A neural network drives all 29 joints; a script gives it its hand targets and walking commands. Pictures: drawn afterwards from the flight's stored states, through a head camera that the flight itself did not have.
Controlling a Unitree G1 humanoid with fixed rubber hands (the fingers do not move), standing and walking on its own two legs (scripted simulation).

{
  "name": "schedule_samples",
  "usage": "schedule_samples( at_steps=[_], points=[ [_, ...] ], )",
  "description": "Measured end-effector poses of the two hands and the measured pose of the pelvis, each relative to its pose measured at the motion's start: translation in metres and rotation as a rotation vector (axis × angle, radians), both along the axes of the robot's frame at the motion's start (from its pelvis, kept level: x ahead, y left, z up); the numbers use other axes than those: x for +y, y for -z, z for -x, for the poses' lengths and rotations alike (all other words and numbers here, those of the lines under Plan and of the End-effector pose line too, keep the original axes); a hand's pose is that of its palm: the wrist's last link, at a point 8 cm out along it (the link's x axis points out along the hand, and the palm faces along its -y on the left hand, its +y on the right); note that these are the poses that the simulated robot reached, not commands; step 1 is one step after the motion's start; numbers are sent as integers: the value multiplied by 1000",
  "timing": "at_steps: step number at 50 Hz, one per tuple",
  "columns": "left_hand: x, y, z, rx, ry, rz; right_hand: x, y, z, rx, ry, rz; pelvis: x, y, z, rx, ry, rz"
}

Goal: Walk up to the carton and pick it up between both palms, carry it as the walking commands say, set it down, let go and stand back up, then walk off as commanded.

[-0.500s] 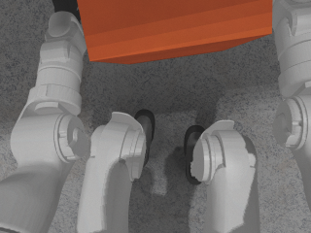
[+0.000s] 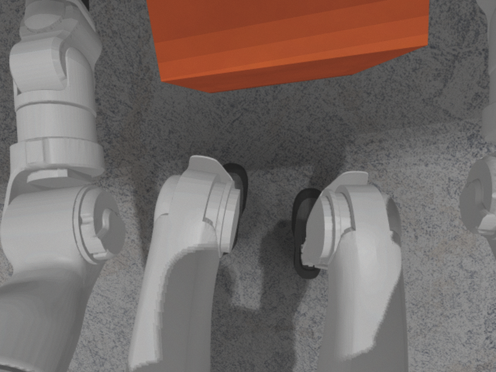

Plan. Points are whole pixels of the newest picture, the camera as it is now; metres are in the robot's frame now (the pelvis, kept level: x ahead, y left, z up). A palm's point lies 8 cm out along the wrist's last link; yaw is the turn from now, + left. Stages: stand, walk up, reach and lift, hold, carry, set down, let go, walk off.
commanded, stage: set down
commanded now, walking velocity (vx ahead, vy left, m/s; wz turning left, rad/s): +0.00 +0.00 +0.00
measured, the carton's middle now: (276, 0) +0.56 +0.03 -0.27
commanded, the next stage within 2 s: let go in 0.86 s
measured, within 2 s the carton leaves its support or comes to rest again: neither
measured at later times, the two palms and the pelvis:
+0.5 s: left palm out of the picture +0.52 +0.25 +0.01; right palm out of the picture +0.60 -0.20 +0.03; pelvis +0.00 +0.00 +0.13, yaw -1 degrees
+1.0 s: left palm out of the picture +0.53 +0.25 +0.15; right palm out of the picture +0.61 -0.23 +0.17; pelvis +0.05 -0.01 +0.25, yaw -1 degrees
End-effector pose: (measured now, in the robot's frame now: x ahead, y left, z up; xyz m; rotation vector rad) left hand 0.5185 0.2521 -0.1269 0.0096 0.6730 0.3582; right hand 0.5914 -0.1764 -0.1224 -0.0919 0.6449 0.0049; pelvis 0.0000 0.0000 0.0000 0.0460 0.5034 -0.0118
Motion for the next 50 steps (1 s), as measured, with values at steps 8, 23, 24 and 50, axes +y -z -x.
schedule_samples(
  at_steps=[8,23,24,50],
  points=[
    [-2,-40,-5,16,10,7,-6,-44,-6,18,7,8,0,-44,-5,7,0,15],
    [-3,-125,2,-8,27,11,-19,-137,-6,-1,-6,23,-2,-119,-6,-17,-4,32],
    [-4,-131,3,-6,31,13,-19,-144,-5,3,-6,23,-2,-124,-5,-21,-5,33],
    [2,-276,-14,31,46,34,-52,-292,-16,59,-21,90,-8,-245,-45,86,-23,57]
  ],
)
